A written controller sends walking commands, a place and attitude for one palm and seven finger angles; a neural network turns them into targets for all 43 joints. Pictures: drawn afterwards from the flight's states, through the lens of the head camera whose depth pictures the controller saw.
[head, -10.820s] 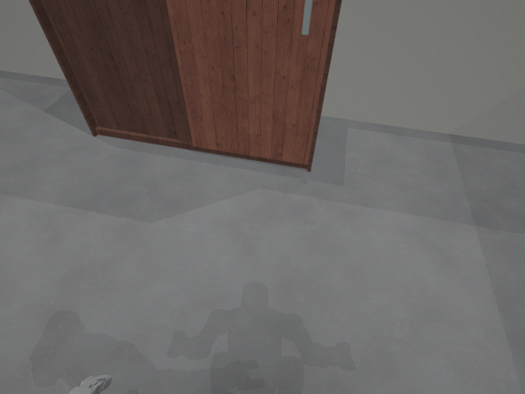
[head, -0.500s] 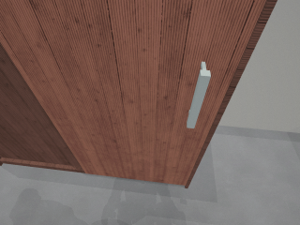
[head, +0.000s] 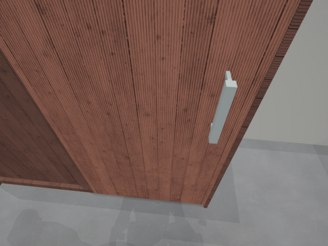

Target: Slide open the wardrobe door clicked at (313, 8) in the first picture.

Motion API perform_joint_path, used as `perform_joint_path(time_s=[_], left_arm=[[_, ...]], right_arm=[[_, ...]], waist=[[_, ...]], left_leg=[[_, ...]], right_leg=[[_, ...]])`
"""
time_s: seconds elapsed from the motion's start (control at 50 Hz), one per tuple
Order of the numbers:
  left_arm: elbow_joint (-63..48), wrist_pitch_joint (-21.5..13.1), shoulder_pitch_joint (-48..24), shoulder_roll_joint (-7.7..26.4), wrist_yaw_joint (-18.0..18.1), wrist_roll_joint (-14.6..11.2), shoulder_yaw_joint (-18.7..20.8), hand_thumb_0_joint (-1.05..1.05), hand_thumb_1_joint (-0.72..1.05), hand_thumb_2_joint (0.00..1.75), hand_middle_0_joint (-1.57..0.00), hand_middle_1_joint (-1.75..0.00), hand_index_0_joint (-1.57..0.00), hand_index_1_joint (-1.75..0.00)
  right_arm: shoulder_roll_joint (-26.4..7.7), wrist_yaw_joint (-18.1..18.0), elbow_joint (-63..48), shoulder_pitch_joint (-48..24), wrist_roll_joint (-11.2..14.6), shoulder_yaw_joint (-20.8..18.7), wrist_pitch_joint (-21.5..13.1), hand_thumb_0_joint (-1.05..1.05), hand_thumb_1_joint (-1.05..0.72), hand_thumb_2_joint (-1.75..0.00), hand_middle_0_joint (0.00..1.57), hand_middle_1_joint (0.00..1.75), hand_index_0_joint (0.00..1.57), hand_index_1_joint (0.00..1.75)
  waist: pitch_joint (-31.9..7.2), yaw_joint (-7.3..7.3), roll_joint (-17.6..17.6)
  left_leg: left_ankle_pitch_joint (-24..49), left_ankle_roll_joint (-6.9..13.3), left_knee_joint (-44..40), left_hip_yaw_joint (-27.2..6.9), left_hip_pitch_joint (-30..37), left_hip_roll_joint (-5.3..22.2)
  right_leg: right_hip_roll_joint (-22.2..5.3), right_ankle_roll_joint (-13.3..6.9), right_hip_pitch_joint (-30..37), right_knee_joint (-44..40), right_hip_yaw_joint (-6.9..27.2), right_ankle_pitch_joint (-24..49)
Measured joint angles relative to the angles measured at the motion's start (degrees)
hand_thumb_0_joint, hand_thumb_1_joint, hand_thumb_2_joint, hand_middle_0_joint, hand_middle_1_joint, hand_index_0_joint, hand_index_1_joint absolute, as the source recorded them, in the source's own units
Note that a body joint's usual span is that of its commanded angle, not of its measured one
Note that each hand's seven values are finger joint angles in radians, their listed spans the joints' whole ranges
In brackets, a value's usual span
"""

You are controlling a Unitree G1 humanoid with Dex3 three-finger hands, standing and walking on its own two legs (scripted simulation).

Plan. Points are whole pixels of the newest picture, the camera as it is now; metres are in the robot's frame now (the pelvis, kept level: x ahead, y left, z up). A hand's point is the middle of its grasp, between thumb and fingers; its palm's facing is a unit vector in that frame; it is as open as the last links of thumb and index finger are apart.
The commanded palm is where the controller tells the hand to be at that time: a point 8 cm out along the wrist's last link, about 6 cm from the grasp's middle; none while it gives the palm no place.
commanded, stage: come to a stop and stand still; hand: right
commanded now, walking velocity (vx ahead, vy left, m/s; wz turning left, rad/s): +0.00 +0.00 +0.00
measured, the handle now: (219, 110) +0.45 -0.12 +0.09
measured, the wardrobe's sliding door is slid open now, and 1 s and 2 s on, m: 0.00 0.00 0.00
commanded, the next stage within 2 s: look again from close up in 0.04 s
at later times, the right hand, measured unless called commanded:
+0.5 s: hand out of the picture +0.00 -0.17 -0.18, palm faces +0.02 +0.98 -0.20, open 7.4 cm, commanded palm none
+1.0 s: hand out of the picture +0.03 -0.17 -0.16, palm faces +0.15 +0.97 -0.19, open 7.4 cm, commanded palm +0.09 -0.22 -0.07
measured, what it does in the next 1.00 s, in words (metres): stands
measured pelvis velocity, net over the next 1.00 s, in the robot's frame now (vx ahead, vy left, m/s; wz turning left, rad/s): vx -0.01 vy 0.01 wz -0.01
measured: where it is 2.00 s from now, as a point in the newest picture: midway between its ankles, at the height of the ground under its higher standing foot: outside the picture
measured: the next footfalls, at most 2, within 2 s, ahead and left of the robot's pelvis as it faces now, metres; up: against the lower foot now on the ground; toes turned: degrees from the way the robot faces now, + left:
none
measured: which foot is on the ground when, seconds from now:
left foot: down 0.00-1.00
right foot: down 0.00-1.00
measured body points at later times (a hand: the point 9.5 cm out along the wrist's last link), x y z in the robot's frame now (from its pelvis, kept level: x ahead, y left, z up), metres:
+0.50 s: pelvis +0.00 +0.01 +0.00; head +0.01 +0.01 +0.45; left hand +0.02 +0.24 -0.16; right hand +0.00 -0.22 -0.16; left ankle -0.04 +0.12 -0.74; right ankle +0.00 -0.11 -0.74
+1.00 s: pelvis -0.01 +0.01 +0.00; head +0.01 +0.01 +0.45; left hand +0.02 +0.24 -0.15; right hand +0.02 -0.22 -0.14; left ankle -0.04 +0.12 -0.74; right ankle +0.00 -0.11 -0.74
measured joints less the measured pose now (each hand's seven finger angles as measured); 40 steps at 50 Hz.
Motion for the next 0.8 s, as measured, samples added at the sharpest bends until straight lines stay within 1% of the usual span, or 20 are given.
perform_joint_path(time_s=[0.28, 0.8], left_arm=[[0.58, -0.11, -0.03, -0.39, 0.2, -0.02, -0.02, 0.0, 0.91, 0.9, -0.2, -0.3, -0.2, -0.3], [1.07, -0.05, 0.63, -0.74, 0.3, 0.05, -0.04, 0.0, 0.91, 0.9, -0.2, -0.3, -0.2, -0.3]], right_arm=[[0.63, 0.05, 0.77, 0.74, 0.04, -0.01, -0.13, 0.01, -0.91, -0.89, 0.2, 0.3, 0.2, 0.3], [0.55, 0.05, 0.63, 0.58, 0.09, -0.3, -0.31, 0.01, -0.91, -0.89, 0.2, 0.3, 0.2, 0.3]], waist=[[0.2, -0.24, 0.15], [0.14, -0.24, 0.08]], left_leg=[[0.3, 0.54, -0.72, 0.35, 0.39, -0.51], [0.9, 1.08, -1.45, 0.94, 0.74, -0.95]], right_leg=[[-0.45, 0.56, 0.32, -0.73, 0.37, 0.42], [-0.82, 1.09, 0.53, -1.55, 0.97, 1.31]])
